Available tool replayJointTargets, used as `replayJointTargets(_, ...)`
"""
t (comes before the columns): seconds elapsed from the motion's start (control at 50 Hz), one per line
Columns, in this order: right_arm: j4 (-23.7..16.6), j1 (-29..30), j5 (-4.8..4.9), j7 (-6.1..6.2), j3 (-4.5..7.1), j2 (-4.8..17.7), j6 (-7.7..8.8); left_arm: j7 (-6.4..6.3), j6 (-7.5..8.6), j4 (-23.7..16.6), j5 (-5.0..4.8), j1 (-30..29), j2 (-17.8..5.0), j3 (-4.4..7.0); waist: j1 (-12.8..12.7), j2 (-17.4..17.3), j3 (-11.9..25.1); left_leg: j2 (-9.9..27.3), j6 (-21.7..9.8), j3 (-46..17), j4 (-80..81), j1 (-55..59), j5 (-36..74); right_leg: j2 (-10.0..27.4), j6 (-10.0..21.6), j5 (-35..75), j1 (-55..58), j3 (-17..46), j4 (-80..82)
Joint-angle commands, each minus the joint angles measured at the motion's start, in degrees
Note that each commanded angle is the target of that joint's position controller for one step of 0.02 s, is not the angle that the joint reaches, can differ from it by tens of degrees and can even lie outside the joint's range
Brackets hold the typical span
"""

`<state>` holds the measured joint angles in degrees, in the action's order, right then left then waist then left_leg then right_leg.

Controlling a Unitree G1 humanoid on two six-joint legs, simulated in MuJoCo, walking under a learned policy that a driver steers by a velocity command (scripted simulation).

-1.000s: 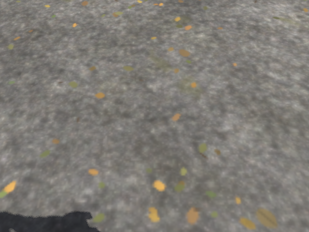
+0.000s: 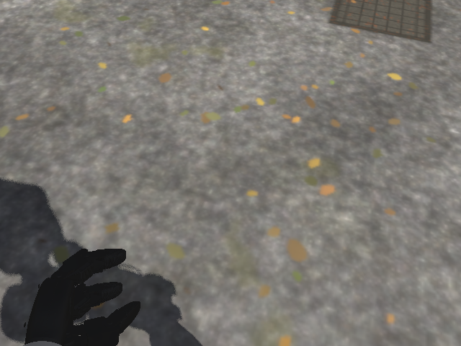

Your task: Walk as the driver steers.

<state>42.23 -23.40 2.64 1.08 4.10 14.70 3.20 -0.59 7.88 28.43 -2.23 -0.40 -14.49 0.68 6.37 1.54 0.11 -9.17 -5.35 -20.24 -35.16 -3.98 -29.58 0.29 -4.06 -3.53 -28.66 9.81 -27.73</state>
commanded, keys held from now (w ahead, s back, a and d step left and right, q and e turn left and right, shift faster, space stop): w+q+shift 0.28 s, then w+e+shift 0.72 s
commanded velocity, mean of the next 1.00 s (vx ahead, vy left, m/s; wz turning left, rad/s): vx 1.00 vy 0.00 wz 0.00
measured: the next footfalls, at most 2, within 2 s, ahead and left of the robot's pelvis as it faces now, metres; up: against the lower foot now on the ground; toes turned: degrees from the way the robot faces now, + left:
left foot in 0.48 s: +0.53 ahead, +0.21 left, +0.00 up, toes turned +21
right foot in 0.94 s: +0.99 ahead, +0.08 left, +0.00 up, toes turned -4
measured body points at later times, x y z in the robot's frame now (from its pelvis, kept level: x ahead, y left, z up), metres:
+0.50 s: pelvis +0.39 +0.05 -0.02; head +0.42 +0.06 +0.43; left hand +0.21 +0.25 -0.15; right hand +0.72 -0.04 -0.05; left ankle +0.50 +0.19 -0.72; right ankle +0.16 -0.19 -0.68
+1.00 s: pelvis +0.83 +0.11 -0.03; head +0.84 +0.10 +0.42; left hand +0.95 +0.40 -0.12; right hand +0.93 -0.16 -0.15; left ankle +0.56 +0.24 -0.60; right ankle +0.95 +0.07 -0.72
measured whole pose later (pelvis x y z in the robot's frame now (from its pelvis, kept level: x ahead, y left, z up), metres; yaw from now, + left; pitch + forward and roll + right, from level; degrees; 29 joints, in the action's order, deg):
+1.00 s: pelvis +0.83 +0.11 -0.03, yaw -3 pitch -2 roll +3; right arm 45.0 -14.3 1.0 -0.5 2.9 15.6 5.0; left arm 2.9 1.2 39.6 -2.0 13.7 -18.4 4.1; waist -2.6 1.1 -3.8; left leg 1.3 0.5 5.4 -68.4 0.2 -27.5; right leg -3.1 9.4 -16.4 -32.4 -5.6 -48.1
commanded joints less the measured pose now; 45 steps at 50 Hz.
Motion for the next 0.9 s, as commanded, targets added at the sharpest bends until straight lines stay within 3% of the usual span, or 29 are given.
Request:
replayJointTargets(0.02,-5.9,3.1,-3.07,-1.04,-1.36,-2.4,0.54,-0.59,0.47,2.5,0.03,29.1,-14.2,6.46,-15.7,4.9,21.3,2.9,-0.6,2.4,-33.8,-26.5,0.6,13.4,6.1,-18.6,52.2,13.4,-3.5)
replayJointTargets(0.04,-9.6,-4.1,1.83,-1.08,-2.32,-2.1,1.56,0.8,0.72,3.2,2.65,27.6,-18.0,6.87,-9.4,30.9,23.4,3.2,0.8,7.6,-48.5,-45.8,-2.7,26.2,16.3,-44.4,57.7,51.7,11.6)
replayJointTargets(0.06,-7.1,-1.2,2.75,-0.32,-1.6,3.4,0.85,0.77,0.14,1.3,2.71,22.4,-11.4,6.13,-11.3,18.8,13.9,9.0,1.7,9.4,-54.1,-51.7,5.1,24.1,16.1,-55.8,51.3,49.4,13.5)
replayJointTargets(0.08,-8.0,5.4,0.79,-0.51,-1.14,5.9,0.38,0.28,-0.62,2.0,2.29,21.3,-8.1,5.34,-12.8,10.1,6.8,10.2,2.0,12.1,-54.5,-52.3,9.3,21.2,14.0,-44.8,44.7,36.4,12.3)
replayJointTargets(0.1,-8.7,9.4,-0.92,-0.81,-0.93,5.8,0.05,0.18,-1.1,3.4,2.8,21.3,-7.7,5.11,-12.6,0.4,2.9,12.3,2.1,13.0,-52.2,-49.3,11.3,18.4,12.7,-30.9,37.8,25.9,11.6)
replayJointTargets(0.12,-10.2,12.8,-1.76,-1.13,-0.62,5.4,0.0,0.25,-1.22,5.0,3.13,20.2,-7.2,4.92,-11.5,-1.4,-0.6,14.0,1.8,12.9,-48.5,-47.5,12.9,15.7,11.9,-21.7,32.2,18.3,11.8)
replayJointTargets(0.14,-11.1,12.9,-0.99,-1.68,-0.53,4.8,-0.44,0.31,-1.07,6.3,3.25,18.8,-6.1,4.48,-9.7,1.3,-2.1,15.8,1.7,12.7,-46.6,-45.2,13.4,14.5,11.2,-16.8,28.1,12.8,12.6)
replayJointTargets(0.18,-12.0,13.3,0.19,-2.27,-0.95,3.3,-1.63,0.77,-0.9,9.1,2.09,18.5,-3.4,3.71,-8.4,3.6,-3.1,17.6,1.7,13.5,-44.7,-45.6,12.9,13.5,10.6,-10.8,25.7,5.5,14.0)
replayJointTargets(0.26,-13.7,16.2,-0.55,-3.06,-1.58,3.6,-1.84,0.31,-0.75,11.6,2.61,17.0,-7.0,4.33,-6.7,1.7,-6.3,18.3,3.2,14.7,-37.3,-47.6,22.1,13.4,10.8,-0.8,22.7,-5.9,18.0)
replayJointTargets(0.28,-14.0,17.9,-0.59,-3.29,-1.55,4.2,-1.67,0.1,-0.68,12.1,2.82,17.2,-7.9,4.43,-7.2,1.1,-7.2,17.9,3.4,16.1,-33.6,-47.0,25.4,12.9,10.4,0.5,22.6,-8.8,19.1)
replayJointTargets(0.32,-15.0,23.3,-0.93,-3.72,-2.49,2.3,-0.8,0.33,-0.35,14.5,2.79,22.8,-8.2,4.04,-9.8,-2.5,-9.3,15.7,1.7,17.5,-23.0,-43.5,29.9,12.4,10.3,3.2,22.3,-11.1,21.6)
replayJointTargets(0.36,-16.8,27.7,-0.57,-4.63,-3.21,1.1,0.45,0.52,-0.9,16.9,1.84,27.0,-10.7,4.04,-10.4,-2.5,-11.6,13.5,0.1,19.3,-13.4,-41.5,29.6,14.3,11.8,10.1,25.8,-11.2,23.6)
replayJointTargets(0.4,-17.7,30.8,-0.99,-5.44,-2.58,2.9,1.56,0.64,-1.92,18.6,0.83,27.8,-12.7,3.88,-9.2,-1.1,-11.3,10.1,-1.2,25.0,-5.0,-35.0,26.5,14.6,12.5,29.0,29.9,-13.5,21.8)
replayJointTargets(0.42,-17.9,30.7,-1.31,-5.39,-1.88,4.1,1.81,0.46,-2.24,19.5,0.76,28.8,-14.1,3.86,-7.8,1.8,-8.7,7.9,-1.8,26.9,-4.0,-29.7,24.3,15.5,12.8,44.5,32.0,-13.3,18.1)
replayJointTargets(0.44,-17.4,25.5,-1.26,-5.01,-0.55,6.8,1.63,0.29,-2.55,20.5,1.07,29.2,-15.4,3.77,-3.7,5.6,-4.2,6.5,-3.0,26.3,-3.6,-21.6,21.9,16.7,12.6,57.7,33.5,-12.7,10.8)
replayJointTargets(0.46,-14.8,14.4,-1.08,-4.14,1.28,10.3,1.2,0.08,-2.93,21.2,1.4,28.1,-16.4,3.65,3.0,8.3,2.5,5.7,-4.4,25.2,-1.8,-6.9,22.1,16.2,11.9,63.7,30.5,-12.6,-0.9)
replayJointTargets(0.48,-11.2,0.4,-1.04,-2.82,2.88,12.9,0.44,-0.13,-2.72,20.5,1.52,24.6,-16.2,3.24,11.3,8.3,7.9,9.8,-5.3,20.4,0.5,13.9,24.7,13.2,9.8,54.1,16.8,-12.9,-17.5)
replayJointTargets(0.5,-8.4,-5.2,-2.49,-1.59,3.47,18.2,0.33,0.34,-2.06,17.8,2.92,29.7,-5.6,0.88,4.8,-7.9,18.2,25.6,-6.5,-1.4,-1.6,36.0,14.5,3.6,8.1,-9.5,-3.0,-10.5,-41.7)
replayJointTargets(0.52,-9.2,-6.8,-4.11,-1.89,2.67,15.8,1.36,0.56,-0.14,17.5,-0.36,32.8,-5.6,0.34,3.9,-13.9,32.4,33.8,-11.0,-25.8,10.7,37.9,-2.8,0.1,8.7,-23.4,-8.0,0.9,-53.4)
replayJointTargets(0.54,-7.6,-5.1,-4.06,-2.44,1.62,10.8,2.05,0.13,0.05,15.4,-2.69,22.9,-9.9,2.13,5.3,-8.1,20.2,30.5,-8.3,-20.6,16.2,29.4,-5.8,2.2,8.3,-19.9,-14.4,0.4,-56.0)
replayJointTargets(0.56,-5.9,-2.0,-3.23,-2.58,1.11,9.0,2.43,-0.04,-0.14,13.6,-2.83,19.4,-7.8,1.9,2.9,-6.4,8.8,29.6,-7.5,-11.7,18.2,19.2,-1.4,4.3,7.6,-16.0,-17.8,-1.8,-54.4)
replayJointTargets(0.58,-5.0,2.1,-3.28,-2.64,0.8,7.5,2.9,-0.26,-0.73,13.6,-1.47,18.2,-6.1,1.73,-0.5,-2.8,3.9,28.2,-6.6,-5.4,19.6,9.9,4.8,7.1,7.1,-12.6,-15.9,-2.5,-52.6)
replayJointTargets(0.6,-4.4,5.3,-4.06,-2.89,0.14,4.2,3.52,-0.18,-2.1,14.5,-0.65,20.0,-5.5,2.16,-3.8,-3.5,1.3,25.6,-5.3,1.6,20.8,2.5,9.5,9.1,7.0,-9.3,-11.9,-2.3,-51.1)
replayJointTargets(0.62,-3.7,7.2,-4.29,-3.02,-0.11,2.3,3.86,0.28,-3.57,15.2,-0.99,23.5,-3.8,2.17,-6.5,-6.7,1.1,25.3,-5.1,6.3,22.4,-1.8,11.7,10.4,6.6,-7.8,-8.6,-2.1,-50.9)
replayJointTargets(0.66,-2.2,10.4,-2.95,-3.18,-0.04,1.0,4.25,0.68,-5.96,15.3,-1.26,23.2,-2.2,2.2,-8.4,-6.6,-2.9,24.6,-3.4,14.9,25.7,-7.3,17.6,12.1,6.0,-8.9,-9.0,-2.4,-49.1)
replayJointTargets(0.74,-1.3,12.6,-4.13,-1.77,0.4,3.3,4.58,1.05,-6.66,12.0,-0.01,16.1,-2.5,2.05,-9.2,-4.9,-8.8,20.4,-1.9,28.6,28.6,-11.0,26.9,10.8,4.8,3.2,-13.4,-5.0,-39.3)
replayJointTargets(0.82,-0.3,9.2,-3.39,-0.38,1.33,8.6,4.37,3.53,-5.55,9.2,0.52,8.1,-3.6,1.69,-6.7,0.3,-10.2,20.6,-0.1,35.3,30.0,-3.2,32.6,8.2,7.8,14.1,-10.7,-12.0,-21.8)
replayJointTargets(0.86,-0.4,9.1,-3.28,-0.12,1.98,12.2,3.39,4.65,-5.21,8.1,0.17,7.6,-5.7,2.48,-7.8,-1.6,-8.0,21.5,1.3,36.8,25.1,3.7,55.9,4.1,9.8,12.7,-5.6,-17.2,-16.8)
replayJointTargets(0.9,-1.1,9.9,-2.23,-0.08,3.01,16.1,1.46,4.44,-6.24,8.7,-0.92,15.1,-9.5,4.31,-12.9,-6.9,-2.1,22.8,1.8,36.9,12.0,10.0,85.5,-1.3,11.8,3.8,3.2,-21.5,-18.5)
